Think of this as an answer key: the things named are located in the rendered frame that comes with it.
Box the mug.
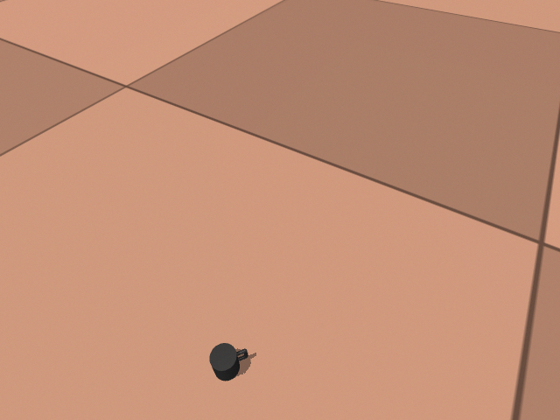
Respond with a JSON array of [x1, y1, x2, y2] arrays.
[[209, 343, 248, 381]]

